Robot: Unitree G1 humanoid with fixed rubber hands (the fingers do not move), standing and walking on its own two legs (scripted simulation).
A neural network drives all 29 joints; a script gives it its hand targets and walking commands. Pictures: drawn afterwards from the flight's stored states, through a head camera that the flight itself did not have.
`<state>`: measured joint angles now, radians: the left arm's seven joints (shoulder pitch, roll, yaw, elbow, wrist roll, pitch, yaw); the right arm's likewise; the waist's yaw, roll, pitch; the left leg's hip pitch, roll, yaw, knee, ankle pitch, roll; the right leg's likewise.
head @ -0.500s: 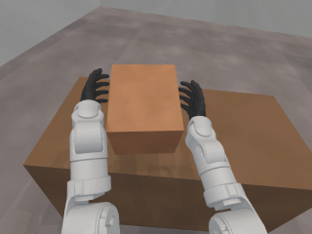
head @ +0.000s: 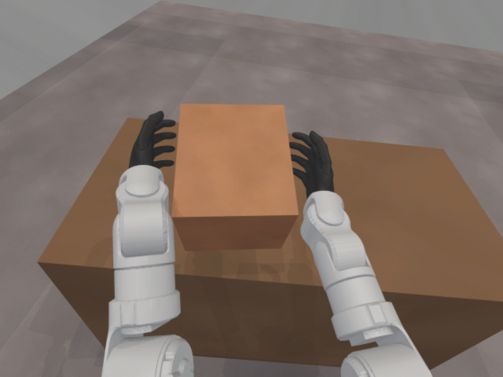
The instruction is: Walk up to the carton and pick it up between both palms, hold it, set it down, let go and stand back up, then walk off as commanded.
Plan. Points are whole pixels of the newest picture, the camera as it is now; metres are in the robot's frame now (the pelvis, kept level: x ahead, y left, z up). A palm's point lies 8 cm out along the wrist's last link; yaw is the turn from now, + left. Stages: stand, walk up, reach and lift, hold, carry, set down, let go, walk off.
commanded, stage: hold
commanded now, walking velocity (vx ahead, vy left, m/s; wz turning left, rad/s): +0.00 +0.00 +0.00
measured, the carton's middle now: (233, 179) +0.39 +0.00 +0.13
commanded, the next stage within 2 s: none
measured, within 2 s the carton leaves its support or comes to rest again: neither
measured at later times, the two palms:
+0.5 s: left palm (143, 165) +0.36 +0.13 +0.19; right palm (316, 183) +0.35 -0.12 +0.16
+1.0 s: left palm (139, 170) +0.36 +0.14 +0.18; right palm (312, 185) +0.35 -0.11 +0.16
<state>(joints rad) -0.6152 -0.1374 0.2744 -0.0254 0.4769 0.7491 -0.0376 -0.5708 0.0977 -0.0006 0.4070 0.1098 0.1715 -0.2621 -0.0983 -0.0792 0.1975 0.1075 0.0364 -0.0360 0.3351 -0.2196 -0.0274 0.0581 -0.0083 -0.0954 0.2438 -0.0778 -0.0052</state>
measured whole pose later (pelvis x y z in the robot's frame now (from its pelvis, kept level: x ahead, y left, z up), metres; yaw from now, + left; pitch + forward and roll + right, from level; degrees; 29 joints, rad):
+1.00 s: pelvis +0.00 +0.00 +0.00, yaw +1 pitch -13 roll -1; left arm -0.61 -0.13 0.28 -0.03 0.46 0.75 -0.05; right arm -0.57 0.11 0.00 0.42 0.10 0.16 -0.26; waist -0.10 -0.09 0.20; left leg 0.11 0.04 -0.03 0.33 -0.21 -0.03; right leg 0.07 -0.01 -0.11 0.24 -0.08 0.00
